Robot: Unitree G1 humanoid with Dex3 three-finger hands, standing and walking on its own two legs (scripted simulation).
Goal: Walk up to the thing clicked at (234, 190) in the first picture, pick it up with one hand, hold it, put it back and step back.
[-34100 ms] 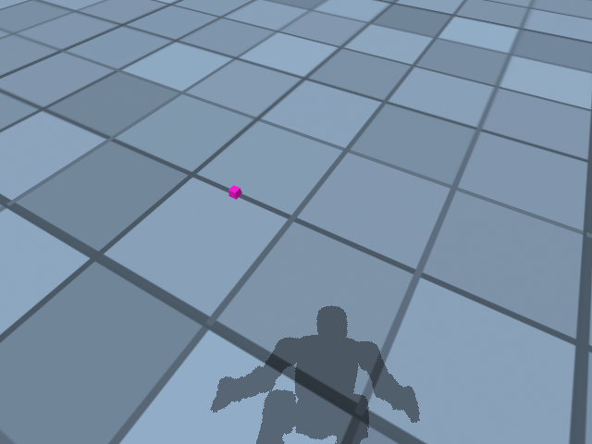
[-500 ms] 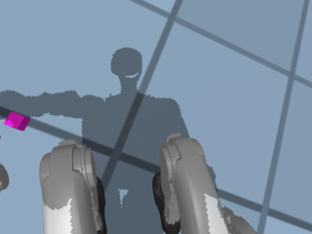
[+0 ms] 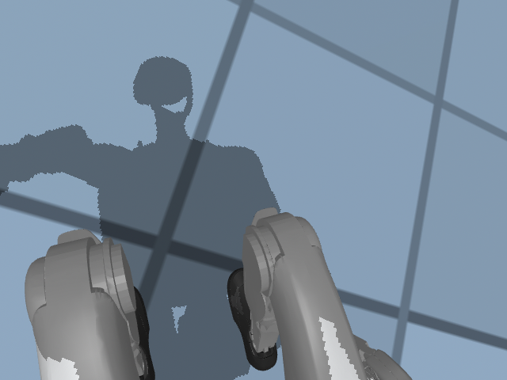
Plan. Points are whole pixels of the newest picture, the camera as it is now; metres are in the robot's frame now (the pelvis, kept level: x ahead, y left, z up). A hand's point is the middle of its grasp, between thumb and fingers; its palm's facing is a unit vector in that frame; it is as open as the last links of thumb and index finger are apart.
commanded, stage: approach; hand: left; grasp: from above
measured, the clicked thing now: out of the picture +0.39 +0.39 -0.29
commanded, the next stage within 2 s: none
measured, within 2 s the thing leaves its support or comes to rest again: neither
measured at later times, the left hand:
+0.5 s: hand out of the picture +0.37 +0.41 -0.16, palm faces +0.06 -0.42 -0.91, open 13.8 cm
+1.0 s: hand out of the picture +0.41 +0.41 -0.19, palm faces -0.02 -0.42 -0.91, open 14.2 cm
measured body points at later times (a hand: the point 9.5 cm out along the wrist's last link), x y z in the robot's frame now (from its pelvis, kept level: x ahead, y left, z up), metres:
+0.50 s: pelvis +0.00 +0.00 +0.01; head +0.26 +0.08 +0.38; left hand +0.37 +0.43 -0.11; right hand +0.04 -0.26 -0.08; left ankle +0.09 +0.14 -0.27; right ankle +0.10 -0.10 -0.27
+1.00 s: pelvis +0.00 +0.01 +0.01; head +0.28 +0.11 +0.35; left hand +0.41 +0.43 -0.14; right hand +0.07 -0.25 -0.07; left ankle +0.09 +0.14 -0.27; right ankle +0.10 -0.10 -0.27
